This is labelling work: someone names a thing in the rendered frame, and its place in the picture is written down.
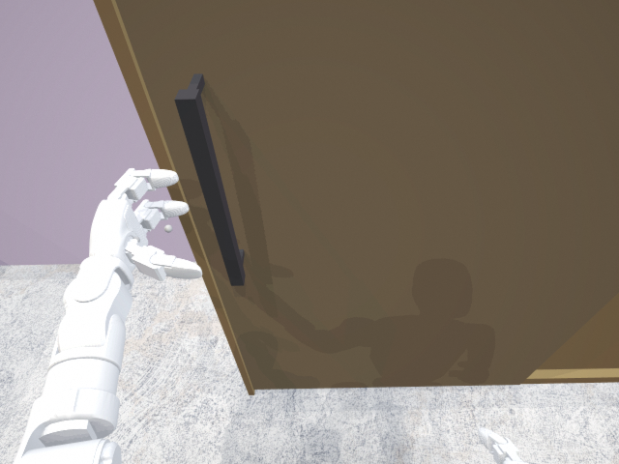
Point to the handle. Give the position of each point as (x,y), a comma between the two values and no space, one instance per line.
(193,118)

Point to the left robot upper arm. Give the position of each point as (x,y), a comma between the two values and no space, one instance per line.
(99,451)

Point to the wardrobe door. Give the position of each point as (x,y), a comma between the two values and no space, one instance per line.
(595,345)
(426,191)

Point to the robot right hand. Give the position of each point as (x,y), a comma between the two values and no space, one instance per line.
(503,450)

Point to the robot left forearm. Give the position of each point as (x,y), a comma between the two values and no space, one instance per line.
(79,401)

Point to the robot left hand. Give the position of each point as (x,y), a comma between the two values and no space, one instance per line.
(115,224)

